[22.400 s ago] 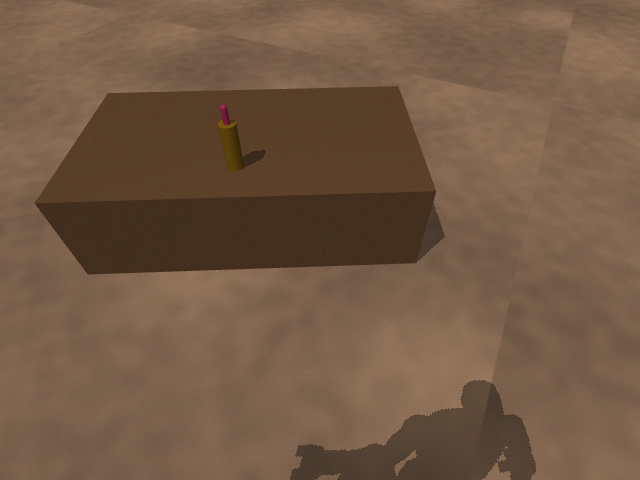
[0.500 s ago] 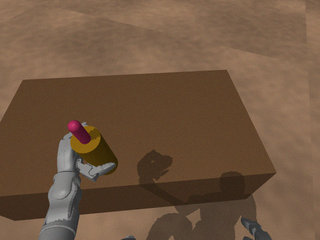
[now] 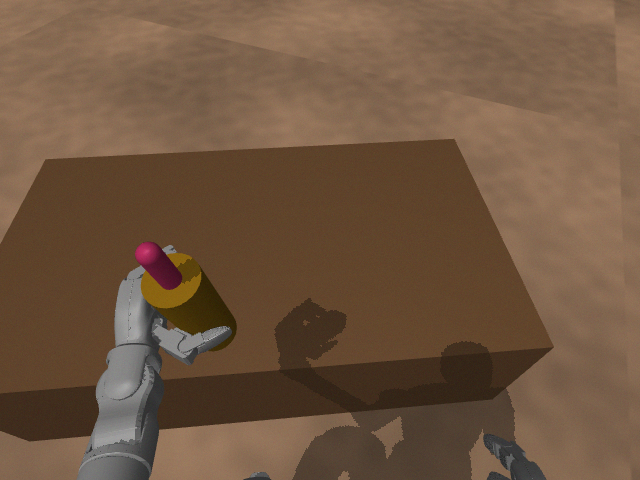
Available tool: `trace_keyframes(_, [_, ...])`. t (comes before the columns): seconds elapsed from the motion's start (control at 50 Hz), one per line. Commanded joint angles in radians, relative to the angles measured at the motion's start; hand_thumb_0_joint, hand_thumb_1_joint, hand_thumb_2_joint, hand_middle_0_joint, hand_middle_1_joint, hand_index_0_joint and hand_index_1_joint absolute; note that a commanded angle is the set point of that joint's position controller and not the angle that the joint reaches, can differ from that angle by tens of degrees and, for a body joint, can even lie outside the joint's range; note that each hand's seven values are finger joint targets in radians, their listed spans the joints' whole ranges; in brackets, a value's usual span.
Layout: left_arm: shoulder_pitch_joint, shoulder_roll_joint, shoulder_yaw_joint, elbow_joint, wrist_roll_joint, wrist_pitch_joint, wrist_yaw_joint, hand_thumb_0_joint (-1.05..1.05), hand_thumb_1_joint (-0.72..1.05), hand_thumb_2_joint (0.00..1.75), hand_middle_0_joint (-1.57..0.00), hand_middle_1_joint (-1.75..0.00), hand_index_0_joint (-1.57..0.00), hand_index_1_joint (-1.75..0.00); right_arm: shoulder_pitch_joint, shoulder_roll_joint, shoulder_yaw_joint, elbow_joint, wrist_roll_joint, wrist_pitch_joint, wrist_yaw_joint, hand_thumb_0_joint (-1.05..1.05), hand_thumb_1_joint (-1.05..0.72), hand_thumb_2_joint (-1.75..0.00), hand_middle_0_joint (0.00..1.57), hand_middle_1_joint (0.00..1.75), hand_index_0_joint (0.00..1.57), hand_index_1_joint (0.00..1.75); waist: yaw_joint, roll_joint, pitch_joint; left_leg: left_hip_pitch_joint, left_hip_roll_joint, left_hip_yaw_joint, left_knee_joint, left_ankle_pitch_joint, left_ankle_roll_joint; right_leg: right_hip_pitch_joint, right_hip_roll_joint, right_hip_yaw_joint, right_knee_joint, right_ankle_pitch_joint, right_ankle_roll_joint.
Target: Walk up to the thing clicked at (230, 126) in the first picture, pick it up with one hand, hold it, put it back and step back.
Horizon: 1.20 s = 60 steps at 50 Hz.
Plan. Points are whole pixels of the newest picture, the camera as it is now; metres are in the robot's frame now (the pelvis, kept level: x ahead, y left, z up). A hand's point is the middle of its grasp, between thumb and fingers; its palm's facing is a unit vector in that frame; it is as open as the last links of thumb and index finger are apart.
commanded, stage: hold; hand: left
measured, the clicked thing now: (188, 298) +0.31 +0.16 +0.09
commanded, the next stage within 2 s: crouch in 0.14 s
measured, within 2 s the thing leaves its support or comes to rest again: neither
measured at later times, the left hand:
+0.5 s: hand (194, 298) +0.35 +0.18 +0.02, palm faces +0.10 -0.99 -0.01, open 9.6 cm
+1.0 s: hand (214, 284) +0.45 +0.19 -0.10, palm faces +0.12 -0.99 -0.02, open 9.6 cm
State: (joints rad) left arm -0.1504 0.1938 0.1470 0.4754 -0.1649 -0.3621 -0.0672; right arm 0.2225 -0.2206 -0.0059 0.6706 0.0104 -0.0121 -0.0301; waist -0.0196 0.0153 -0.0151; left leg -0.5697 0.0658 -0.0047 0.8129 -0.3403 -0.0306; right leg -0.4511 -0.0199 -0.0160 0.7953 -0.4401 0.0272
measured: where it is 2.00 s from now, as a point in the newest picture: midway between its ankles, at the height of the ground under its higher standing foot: outside the picture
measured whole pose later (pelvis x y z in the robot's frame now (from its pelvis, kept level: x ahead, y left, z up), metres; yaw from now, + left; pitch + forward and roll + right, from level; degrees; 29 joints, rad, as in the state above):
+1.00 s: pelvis -0.03 +0.01 -0.11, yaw -3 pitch +26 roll -4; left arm -0.71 0.39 0.39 1.10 -0.09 -0.59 -0.10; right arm 0.27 -0.23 0.01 0.71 -0.07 0.02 0.03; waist -0.13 0.02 -0.13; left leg -1.33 0.10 -0.06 1.37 -0.50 -0.03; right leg -1.19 0.01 -0.02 1.35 -0.61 0.03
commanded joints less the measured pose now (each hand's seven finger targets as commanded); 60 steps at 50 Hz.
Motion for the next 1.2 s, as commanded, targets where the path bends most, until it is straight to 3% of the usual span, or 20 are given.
trace_keyframes(0.0, [-0.358, 0.149, 0.062, -0.299, -0.021, -0.097, 0.014, 0.0, 0.04, 1.3, -1.3, -1.49, -1.31, -1.5, -0.03, -0.131, -0.044, -0.125, 0.0, -0.039, -0.013, 0.0, -0.93, -0.91, 0.2, 0.3, 0.2, 0.3, -0.006, 0.011, -0.329, 0.266, -0.037, 0.019, -0.087, 0.244, 0.039, 0.033, 0.029, -0.014, -0.13, 0.344, -0.018])
trace_keyframes(0.14, [-0.382, 0.163, 0.084, -0.258, -0.016, -0.103, 0.016, 0.0, 0.05, 1.33, -1.32, -1.52, -1.34, -1.52, -0.036, -0.133, -0.05, -0.124, -0.004, -0.031, -0.008, 0.0, -0.93, -0.91, 0.2, 0.3, 0.2, 0.3, -0.005, 0.037, -0.315, 0.249, -0.035, 0.016, -0.096, 0.194, 0.035, 0.006, 0.03, -0.016, -0.129, 0.283, -0.025])
trace_keyframes(0.16, [-0.368, 0.138, 0.067, -0.245, -0.019, -0.104, 0.009, 0.0, 0.06, 1.33, -1.33, -1.53, -1.35, -1.54, -0.035, -0.135, -0.05, -0.129, -0.002, -0.034, -0.006, 0.0, -0.93, -0.91, 0.2, 0.3, 0.2, 0.3, -0.007, 0.024, -0.299, 0.252, -0.032, 0.012, -0.101, 0.192, 0.033, -0.001, 0.033, -0.021, -0.124, 0.279, -0.026])
trace_keyframes(0.22, [-0.362, 0.148, 0.06, -0.285, -0.02, -0.111, 0.003, 0.0, 0.12, 1.39, -1.33, -1.51, -1.34, -1.53, -0.033, -0.131, -0.048, -0.138, -0.003, -0.034, -0.006, 0.0, -0.91, -0.91, 0.2, 0.3, 0.2, 0.3, -0.003, 0.032, -0.36, 0.278, -0.034, 0.015, -0.087, 0.242, 0.034, 0.033, 0.032, -0.018, -0.119, 0.326, -0.024])
trace_keyframes(0.26, [-0.374, 0.136, 0.053, -0.275, -0.024, -0.105, 0.002, 0.0, 0.15, 1.24, -1.32, -1.42, -1.33, -1.42, -0.027, -0.132, -0.048, -0.133, -0.001, -0.032, -0.007, 0.0, -0.91, -0.9, 0.2, 0.3, 0.2, 0.3, -0.014, 0.024, -0.342, 0.272, -0.033, 0.015, -0.085, 0.252, 0.036, 0.022, 0.033, -0.017, -0.121, 0.34, -0.022])
trace_keyframes(0.3, [-0.37, 0.13, 0.047, -0.207, -0.024, -0.103, -0.003, 0.0, 0.12, 1.24, -1.31, -1.42, -1.32, -1.42, -0.01, -0.134, -0.05, -0.105, -0.003, -0.033, -0.003, 0.0, -0.91, -0.9, 0.2, 0.3, 0.2, 0.3, -0.026, 0.001, -0.303, 0.245, -0.029, 0.011, -0.08, 0.237, 0.039, -0.003, 0.035, -0.018, -0.117, 0.326, -0.021])
trace_keyframes(0.32, [-0.421, 0.13, 0.042, -0.248, -0.025, -0.11, -0.005, 0.0, 0.12, 1.23, -1.32, -1.41, -1.32, -1.42, -0.018, -0.138, -0.053, -0.12, -0.003, -0.037, -0.003, 0.0, -0.9, -0.9, 0.2, 0.3, 0.2, 0.3, -0.031, 0.008, -0.332, 0.258, -0.027, 0.009, -0.077, 0.246, 0.04, -0.011, 0.035, -0.019, -0.112, 0.337, -0.022])
trace_keyframes(0.38, [-0.428, 0.143, 0.075, -0.157, -0.019, -0.122, 0.0, 0.0, 0.1, 1.22, -1.31, -1.4, -1.32, -1.41, -0.023, -0.135, -0.051, -0.112, -0.005, -0.036, -0.004, 0.0, -0.9, -0.9, 0.2, 0.3, 0.2, 0.3, -0.026, -0.01, -0.265, 0.188, -0.031, 0.011, -0.075, 0.157, 0.04, -0.054, 0.029, -0.014, -0.11, 0.261, -0.025])
trace_keyframes(0.46, [-0.539, 0.162, 0.088, -0.059, -0.012, -0.167, -0.003, 0.0, 0.08, 1.2, -1.3, -1.39, -1.31, -1.4, -0.003, -0.144, -0.059, -0.088, -0.016, -0.039, 0.008, 0.0, -0.9, -0.9, 0.2, 0.3, 0.2, 0.3, -0.045, 0.012, -0.277, 0.147, -0.025, -0.001, -0.029, 0.125, 0.039, -0.141, 0.031, -0.015, -0.059, 0.221, -0.031])
trace_keyframes(0.56, [-0.671, 0.21, 0.13, 0.11, 0.001, -0.242, -0.025, 0.0, 0.09, 1.23, -1.32, -1.42, -1.32, -1.42, 0.052, -0.156, -0.065, -0.06, -0.037, -0.034, 0.02, 0.0, -0.9, -0.9, 0.2, 0.3, 0.2, 0.3, -0.072, 0.011, -0.372, 0.073, -0.018, -0.02, 0.097, 0.155, 0.044, -0.287, 0.034, -0.012, 0.052, 0.228, -0.033])
trace_keyframes(0.6, [-0.719, 0.276, 0.181, 0.147, 0.001, -0.273, -0.027, 0.0, 0.06, 1.25, -1.32, -1.43, -1.33, -1.44, 0.07, -0.16, -0.06, -0.063, -0.045, -0.032, 0.025, 0.0, -0.91, -0.9, 0.2, 0.3, 0.2, 0.3, -0.063, 0.032, -0.457, 0.032, -0.022, -0.019, 0.158, 0.168, 0.047, -0.318, 0.033, -0.006, 0.099, 0.237, -0.033])
trace_keyframes(0.7, [-0.859, 0.293, 0.186, 0.223, 0.011, -0.33, -0.032, 0.0, 0.04, 1.26, -1.35, -1.46, -1.36, -1.47, 0.096, -0.171, -0.053, -0.063, -0.064, -0.026, 0.038, 0.0, -0.92, -0.91, 0.2, 0.3, 0.2, 0.3, -0.08, 0.13, -0.59, 0.006, -0.012, -0.048, 0.258, 0.164, 0.035, -0.485, 0.047, -0.027, 0.224, 0.18, -0.05])
trace_keyframes(0.8, [-0.919, 0.366, 0.241, 0.309, 0.03, -0.341, -0.035, 0.0, 0.03, 1.25, -1.37, -1.45, -1.37, -1.47, 0.136, -0.189, -0.049, -0.044, -0.072, -0.004, 0.044, 0.0, -0.93, -0.91, 0.2, 0.3, 0.2, 0.3, -0.083, 0.143, -0.687, -0.076, -0.004, -0.067, 0.348, 0.22, 0.04, -0.562, 0.055, -0.037, 0.314, 0.207, -0.054])
trace_keyframes(0.82, [-0.949, 0.366, 0.229, 0.313, 0.036, -0.34, -0.036, 0.0, 0.04, 1.25, -1.37, -1.45, -1.37, -1.46, 0.133, -0.193, -0.049, -0.046, -0.074, 0.0, 0.045, 0.0, -0.93, -0.91, 0.2, 0.3, 0.2, 0.3, -0.095, 0.149, -0.685, -0.094, -0.004, -0.068, 0.358, 0.195, 0.04, -0.588, 0.057, -0.037, 0.326, 0.189, -0.056])
trace_keyframes(0.94, [-1.056, 0.459, 0.298, 0.33, 0.047, -0.339, -0.031, 0.0, 0.09, 1.24, -1.35, -1.44, -1.36, -1.45, 0.162, -0.196, -0.042, -0.023, -0.077, 0.016, 0.056, 0.0, -0.94, -0.91, 0.2, 0.3, 0.2, 0.3, -0.109, 0.152, -0.748, -0.212, -0.001, -0.068, 0.449, 0.155, 0.052, -0.639, 0.058, -0.028, 0.392, 0.186, -0.052])
trace_keyframes(1.0, [-1.062, 0.457, 0.305, 0.384, 0.056, -0.329, -0.028, 0.0, 0.1, 1.25, -1.35, -1.44, -1.36, -1.45, 0.166, -0.197, -0.039, -0.02, -0.078, 0.023, 0.06, 0.0, -0.93, -0.91, 0.2, 0.3, 0.2, 0.3, -0.127, 0.143, -0.729, -0.261, 0.001, -0.075, 0.47, 0.121, 0.052, -0.676, 0.06, -0.034, 0.421, 0.161, -0.054])
trace_keyframes(1.06, [-1.106, 0.511, 0.317, 0.375, 0.076, -0.323, -0.02, 0.0, 0.11, 1.25, -1.34, -1.44, -1.35, -1.45, 0.169, -0.197, -0.035, -0.015, -0.082, 0.027, 0.063, 0.0, -0.93, -0.91, 0.2, 0.3, 0.2, 0.3, -0.118, 0.189, -0.75, -0.292, 0.0, -0.068, 0.501, 0.1, 0.052, -0.707, 0.064, -0.024, 0.441, 0.137, -0.056])
trace_keyframes(1.1, [-1.107, 0.505, 0.321, 0.409, 0.081, -0.313, -0.016, 0.0, 0.12, 1.25, -1.34, -1.44, -1.35, -1.45, 0.176, -0.193, -0.033, -0.013, -0.08, 0.029, 0.065, 0.0, -0.94, -0.91, 0.2, 0.3, 0.2, 0.3, -0.141, 0.138, -0.738, -0.363, 0.002, -0.066, 0.527, 0.07, 0.059, -0.699, 0.065, -0.018, 0.443, 0.135, -0.049])
trace_keyframes(1.14, [-1.112, 0.531, 0.339, 0.409, 0.079, -0.31, -0.017, 0.0, 0.09, 1.26, -1.34, -1.45, -1.35, -1.45, 0.17, -0.193, -0.028, -0.014, -0.082, 0.03, 0.069, 0.0, -0.94, -0.91, 0.2, 0.3, 0.2, 0.3, -0.128, 0.172, -0.745, -0.366, 0.002, -0.072, 0.536, 0.069, 0.054, -0.724, 0.065, -0.025, 0.472, 0.121, -0.053])
trace_keyframes(1.18, [-1.147, 0.519, 0.322, 0.391, 0.09, -0.305, -0.019, 0.0, 0.12, 1.26, -1.35, -1.46, -1.36, -1.46, 0.173, -0.202, -0.036, -0.015, -0.085, 0.035, 0.07, 0.0, -0.94, -0.91, 0.2, 0.3, 0.2, 0.3, -0.146, 0.191, -0.776, -0.328, 0.009, -0.084, 0.55, 0.086, 0.052, -0.783, 0.066, -0.034, 0.491, 0.12, -0.057])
